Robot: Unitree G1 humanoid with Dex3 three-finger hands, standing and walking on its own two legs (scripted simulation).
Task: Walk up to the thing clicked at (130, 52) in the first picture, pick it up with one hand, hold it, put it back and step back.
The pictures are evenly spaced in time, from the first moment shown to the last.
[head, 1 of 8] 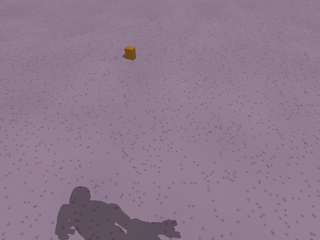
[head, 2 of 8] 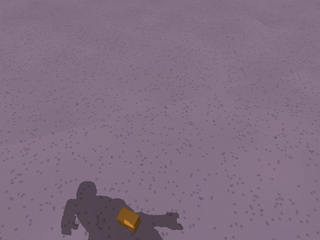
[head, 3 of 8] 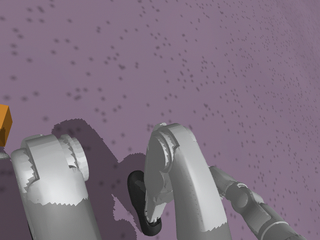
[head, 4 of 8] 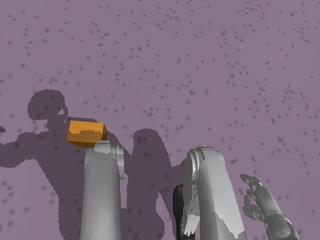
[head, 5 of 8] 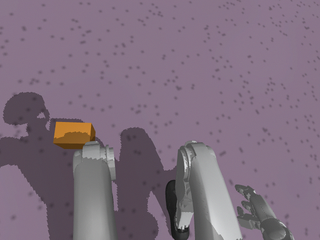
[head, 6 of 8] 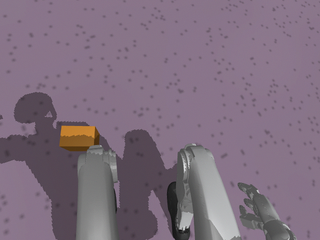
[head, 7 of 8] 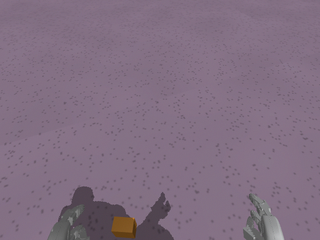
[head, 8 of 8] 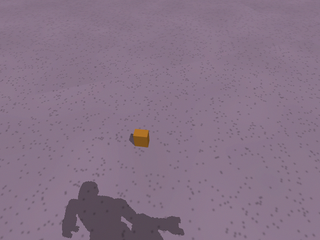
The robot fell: no
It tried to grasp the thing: yes
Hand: left
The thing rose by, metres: 0.01
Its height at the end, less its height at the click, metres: +0.00
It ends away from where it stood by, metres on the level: 0.05
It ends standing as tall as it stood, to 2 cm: yes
